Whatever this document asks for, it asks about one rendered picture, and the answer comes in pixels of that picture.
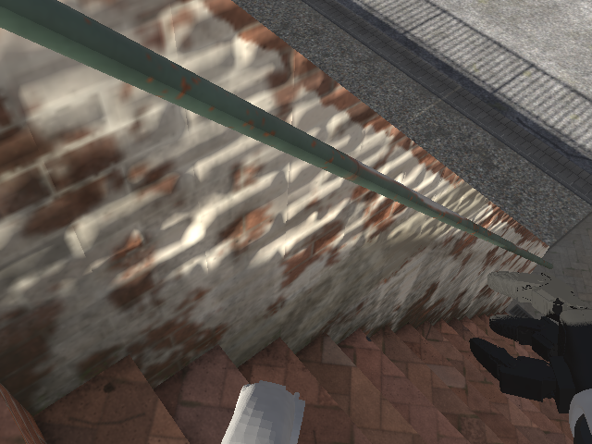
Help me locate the stairs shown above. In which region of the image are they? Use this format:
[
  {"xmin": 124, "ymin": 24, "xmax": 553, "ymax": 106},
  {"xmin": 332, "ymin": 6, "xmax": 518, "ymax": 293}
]
[{"xmin": 0, "ymin": 311, "xmax": 574, "ymax": 444}]

